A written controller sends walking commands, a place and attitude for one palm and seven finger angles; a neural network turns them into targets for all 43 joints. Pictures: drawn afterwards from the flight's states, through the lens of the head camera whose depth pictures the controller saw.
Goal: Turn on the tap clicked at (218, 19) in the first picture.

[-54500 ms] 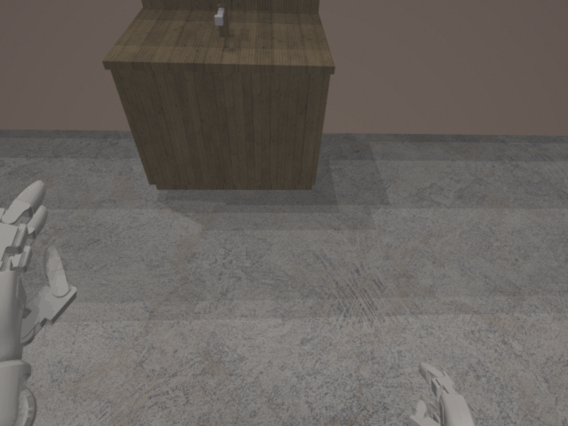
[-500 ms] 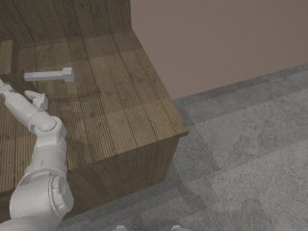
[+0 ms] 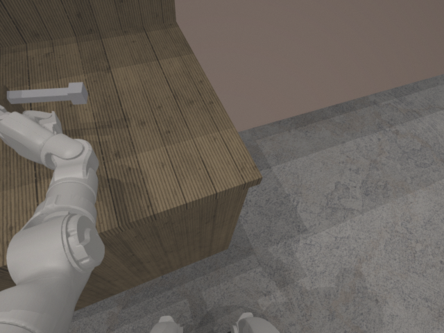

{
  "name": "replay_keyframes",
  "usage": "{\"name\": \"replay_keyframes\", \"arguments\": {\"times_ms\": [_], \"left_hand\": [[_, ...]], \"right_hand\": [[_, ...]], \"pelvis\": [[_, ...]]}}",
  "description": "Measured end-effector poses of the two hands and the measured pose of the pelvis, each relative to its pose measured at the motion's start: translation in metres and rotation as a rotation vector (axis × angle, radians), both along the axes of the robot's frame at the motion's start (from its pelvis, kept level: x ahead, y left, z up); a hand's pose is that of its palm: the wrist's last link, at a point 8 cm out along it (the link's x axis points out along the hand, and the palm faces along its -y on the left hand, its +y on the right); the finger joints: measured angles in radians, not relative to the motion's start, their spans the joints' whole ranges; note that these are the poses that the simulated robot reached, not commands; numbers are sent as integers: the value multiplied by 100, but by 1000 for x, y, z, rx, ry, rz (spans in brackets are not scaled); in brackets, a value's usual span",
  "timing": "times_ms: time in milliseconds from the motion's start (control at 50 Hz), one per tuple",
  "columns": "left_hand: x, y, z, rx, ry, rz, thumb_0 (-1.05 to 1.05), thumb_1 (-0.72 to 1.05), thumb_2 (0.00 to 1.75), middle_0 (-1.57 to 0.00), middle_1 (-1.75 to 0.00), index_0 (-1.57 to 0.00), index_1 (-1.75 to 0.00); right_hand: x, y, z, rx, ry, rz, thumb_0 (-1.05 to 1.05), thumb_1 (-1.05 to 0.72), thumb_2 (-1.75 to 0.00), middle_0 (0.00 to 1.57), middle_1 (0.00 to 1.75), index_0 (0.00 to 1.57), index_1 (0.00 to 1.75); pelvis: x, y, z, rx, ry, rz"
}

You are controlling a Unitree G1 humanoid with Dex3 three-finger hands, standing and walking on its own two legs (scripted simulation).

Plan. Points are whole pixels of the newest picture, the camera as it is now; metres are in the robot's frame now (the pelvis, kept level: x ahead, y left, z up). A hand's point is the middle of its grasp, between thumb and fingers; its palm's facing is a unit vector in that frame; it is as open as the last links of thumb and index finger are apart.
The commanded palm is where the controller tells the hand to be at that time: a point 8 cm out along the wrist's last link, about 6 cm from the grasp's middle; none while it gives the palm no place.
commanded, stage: push the lever round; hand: left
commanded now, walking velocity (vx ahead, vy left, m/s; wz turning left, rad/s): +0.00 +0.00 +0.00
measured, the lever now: (78, 93) +0.55 +0.23 +0.09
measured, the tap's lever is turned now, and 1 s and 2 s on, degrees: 77 77 77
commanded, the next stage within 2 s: none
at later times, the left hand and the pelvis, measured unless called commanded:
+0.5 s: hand (56, 114) +0.50 +0.26 +0.08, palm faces +0.88 -0.46 -0.11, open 8.4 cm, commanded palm +0.49 +0.26 +0.08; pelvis -0.01 -0.02 +0.00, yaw +0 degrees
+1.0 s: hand (56, 114) +0.51 +0.26 +0.08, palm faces +0.88 -0.45 -0.11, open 8.4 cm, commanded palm +0.50 +0.26 +0.08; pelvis -0.01 -0.03 -0.01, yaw +0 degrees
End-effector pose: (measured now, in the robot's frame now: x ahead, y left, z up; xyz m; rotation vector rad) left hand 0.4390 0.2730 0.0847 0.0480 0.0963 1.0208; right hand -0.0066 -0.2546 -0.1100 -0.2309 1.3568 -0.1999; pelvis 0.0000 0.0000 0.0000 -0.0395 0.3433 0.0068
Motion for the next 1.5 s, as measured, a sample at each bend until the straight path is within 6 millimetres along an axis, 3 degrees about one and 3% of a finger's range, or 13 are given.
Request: {"name": "replay_keyframes", "arguments": {"times_ms": [540, 1500], "left_hand": [[9, -6, 0, 6, 24, 73, 1, 90, 90, -11, -14, 0, -15], [9, -7, 2, -10, 44, 75, 1, 90, 90, -13, -14, 0, -15]], "right_hand": [[-28, -18, 6, -22, 31, -12, 0, -91, -90, 20, 30, 20, 30], [-36, -40, 3, -22, 14, -11, 0, -91, -90, 20, 30, 20, 30]], "pelvis": [[-11, -18, -3, -5, 41, 6], [-13, -40, -7, 3, 52, 2]]}}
